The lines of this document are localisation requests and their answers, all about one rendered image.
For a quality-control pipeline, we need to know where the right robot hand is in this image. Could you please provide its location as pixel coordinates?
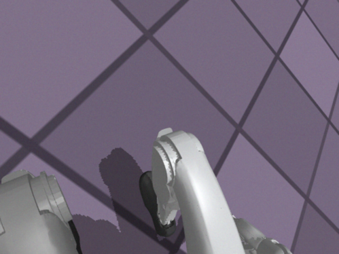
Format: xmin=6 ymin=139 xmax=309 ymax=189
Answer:
xmin=232 ymin=214 xmax=267 ymax=254

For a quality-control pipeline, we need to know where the left robot foot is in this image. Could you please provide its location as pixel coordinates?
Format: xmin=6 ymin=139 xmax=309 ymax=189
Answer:
xmin=68 ymin=220 xmax=82 ymax=254

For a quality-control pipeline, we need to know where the right robot foot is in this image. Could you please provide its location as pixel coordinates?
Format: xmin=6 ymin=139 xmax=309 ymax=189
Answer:
xmin=139 ymin=171 xmax=176 ymax=237

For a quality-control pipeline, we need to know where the right robot arm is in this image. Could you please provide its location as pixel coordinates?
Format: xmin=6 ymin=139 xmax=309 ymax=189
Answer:
xmin=256 ymin=238 xmax=292 ymax=254

